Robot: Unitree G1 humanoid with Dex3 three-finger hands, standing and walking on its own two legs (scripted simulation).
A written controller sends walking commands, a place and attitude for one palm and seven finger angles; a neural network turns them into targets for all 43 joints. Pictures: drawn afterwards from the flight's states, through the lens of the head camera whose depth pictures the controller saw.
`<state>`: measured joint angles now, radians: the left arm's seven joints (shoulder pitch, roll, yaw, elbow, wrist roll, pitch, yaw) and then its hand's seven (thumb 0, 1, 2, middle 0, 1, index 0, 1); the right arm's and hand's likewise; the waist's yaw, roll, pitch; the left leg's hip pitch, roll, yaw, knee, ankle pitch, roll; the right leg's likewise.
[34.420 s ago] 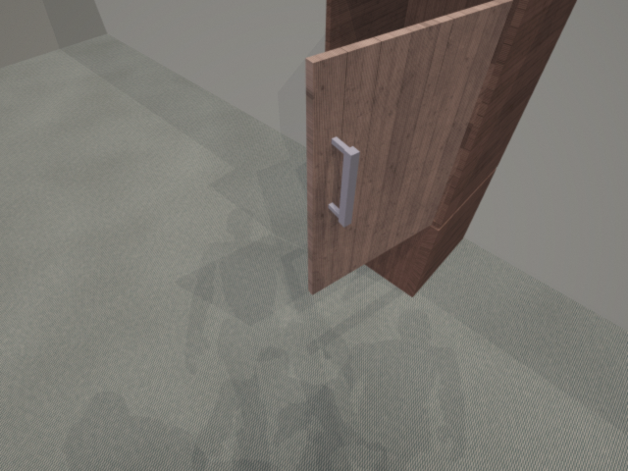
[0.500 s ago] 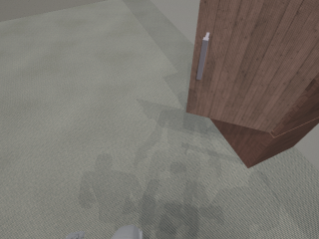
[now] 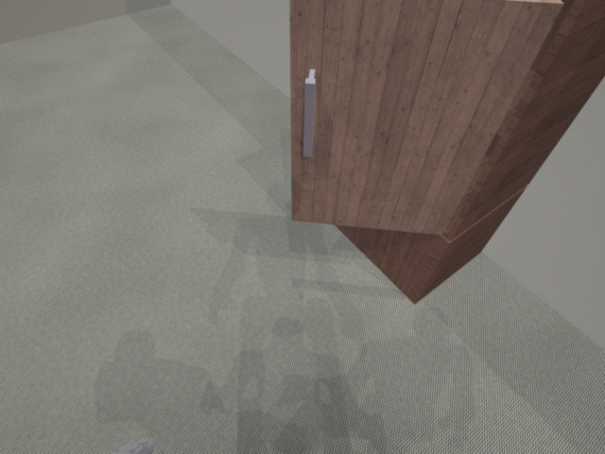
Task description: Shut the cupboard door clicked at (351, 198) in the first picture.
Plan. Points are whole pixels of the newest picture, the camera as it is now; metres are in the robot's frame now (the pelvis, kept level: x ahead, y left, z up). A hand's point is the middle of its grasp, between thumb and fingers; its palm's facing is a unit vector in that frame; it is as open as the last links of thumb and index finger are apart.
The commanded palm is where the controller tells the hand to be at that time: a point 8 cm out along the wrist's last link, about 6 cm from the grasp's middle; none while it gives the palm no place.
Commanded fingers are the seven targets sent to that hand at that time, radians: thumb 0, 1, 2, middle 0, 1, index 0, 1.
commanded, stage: take the last steps up to it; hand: left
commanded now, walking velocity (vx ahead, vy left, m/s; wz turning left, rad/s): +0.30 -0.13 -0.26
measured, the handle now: (309, 115) +0.72 +0.02 +0.04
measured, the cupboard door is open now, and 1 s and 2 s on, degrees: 47 47 47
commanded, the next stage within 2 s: come to a stop and stand still in 0.76 s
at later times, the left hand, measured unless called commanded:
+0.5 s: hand (195, 431) +0.18 +0.17 -0.16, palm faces -0.15 -0.98 -0.15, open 7.4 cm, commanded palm none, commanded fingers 0.00 0.90 0.90 -0.20 -0.30 -0.20 -0.30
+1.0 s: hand (264, 369) +0.28 +0.08 -0.19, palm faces -0.07 -0.99 -0.16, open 7.3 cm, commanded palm none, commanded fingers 0.00 0.90 0.90 -0.20 -0.30 -0.20 -0.30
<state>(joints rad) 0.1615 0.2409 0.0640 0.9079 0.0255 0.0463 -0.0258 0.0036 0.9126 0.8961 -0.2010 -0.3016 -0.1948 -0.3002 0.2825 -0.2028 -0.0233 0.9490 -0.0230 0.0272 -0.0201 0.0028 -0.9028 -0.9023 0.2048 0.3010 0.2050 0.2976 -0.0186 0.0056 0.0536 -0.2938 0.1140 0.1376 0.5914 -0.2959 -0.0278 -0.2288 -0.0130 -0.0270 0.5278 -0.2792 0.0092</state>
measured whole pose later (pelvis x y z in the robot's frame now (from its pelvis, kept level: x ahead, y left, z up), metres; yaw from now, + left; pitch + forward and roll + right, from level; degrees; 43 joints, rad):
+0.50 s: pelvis +0.08 -0.01 +0.02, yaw -8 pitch +1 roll -2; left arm 0.19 0.23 0.08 0.99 0.04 0.04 -0.06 0.01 0.91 0.90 -0.20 -0.30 -0.19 -0.30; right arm 0.41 -0.18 -0.02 1.03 -0.04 -0.04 -0.03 0.00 -0.91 -0.90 0.20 0.30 0.20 0.30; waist -0.04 -0.02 0.04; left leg -0.11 0.12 0.17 0.38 -0.27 -0.02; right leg -0.53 -0.06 -0.03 0.92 -0.24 0.01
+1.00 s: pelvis +0.24 -0.09 +0.00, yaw -7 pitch +0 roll -2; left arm 0.25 0.19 0.04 1.09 0.02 0.00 0.02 0.00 0.93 0.90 -0.20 -0.30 -0.20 -0.30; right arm 0.19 -0.14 0.00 1.02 -0.02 -0.04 -0.03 0.00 -0.92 -0.90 0.20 0.30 0.20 0.30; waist 0.01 -0.04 0.03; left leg -0.30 0.05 0.12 0.59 -0.30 0.05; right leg -0.16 -0.01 -0.11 0.50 -0.34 0.01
